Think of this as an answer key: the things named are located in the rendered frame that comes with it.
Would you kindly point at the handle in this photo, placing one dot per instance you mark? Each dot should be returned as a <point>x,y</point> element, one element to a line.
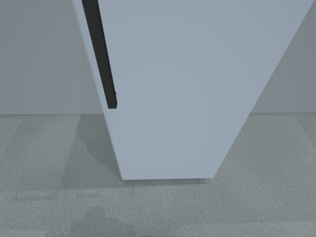
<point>94,22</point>

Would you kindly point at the fridge door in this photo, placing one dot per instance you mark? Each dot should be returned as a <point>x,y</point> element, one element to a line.
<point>187,74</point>

